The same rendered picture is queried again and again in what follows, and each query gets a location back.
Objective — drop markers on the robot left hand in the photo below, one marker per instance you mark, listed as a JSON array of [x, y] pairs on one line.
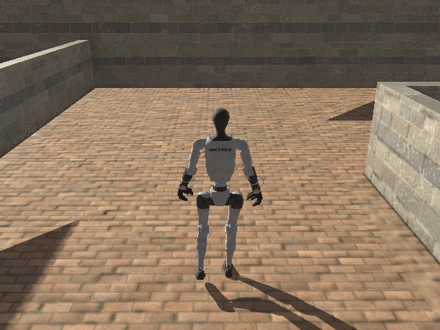
[[187, 191]]

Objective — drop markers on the robot right hand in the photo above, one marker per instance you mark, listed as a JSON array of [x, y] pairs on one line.
[[254, 196]]

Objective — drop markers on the robot left upper arm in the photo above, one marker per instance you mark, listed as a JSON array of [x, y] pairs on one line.
[[194, 156]]

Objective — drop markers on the robot right upper arm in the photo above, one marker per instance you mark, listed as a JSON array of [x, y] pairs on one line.
[[245, 156]]

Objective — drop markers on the robot left shin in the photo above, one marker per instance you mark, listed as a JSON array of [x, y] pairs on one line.
[[201, 248]]

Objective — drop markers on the robot left forearm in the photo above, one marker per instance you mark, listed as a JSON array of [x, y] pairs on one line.
[[185, 180]]

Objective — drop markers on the robot right thigh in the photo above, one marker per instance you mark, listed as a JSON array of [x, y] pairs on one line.
[[234, 208]]

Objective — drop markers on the robot right forearm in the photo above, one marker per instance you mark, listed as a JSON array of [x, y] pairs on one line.
[[254, 182]]

